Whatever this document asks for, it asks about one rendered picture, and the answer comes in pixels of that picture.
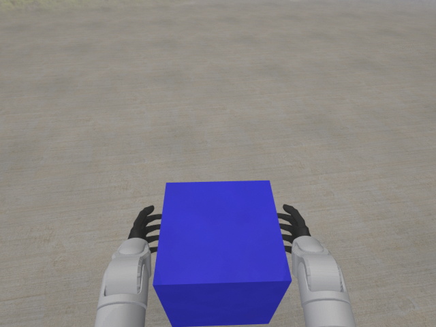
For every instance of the carton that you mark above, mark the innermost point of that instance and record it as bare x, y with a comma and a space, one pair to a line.
220, 259

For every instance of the right robot forearm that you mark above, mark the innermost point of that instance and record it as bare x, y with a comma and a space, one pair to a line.
323, 292

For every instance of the left robot hand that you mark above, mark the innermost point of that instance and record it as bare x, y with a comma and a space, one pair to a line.
140, 230

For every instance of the left robot forearm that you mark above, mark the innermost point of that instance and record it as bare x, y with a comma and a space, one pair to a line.
125, 284

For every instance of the right robot hand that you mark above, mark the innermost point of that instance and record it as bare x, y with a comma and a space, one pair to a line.
297, 227

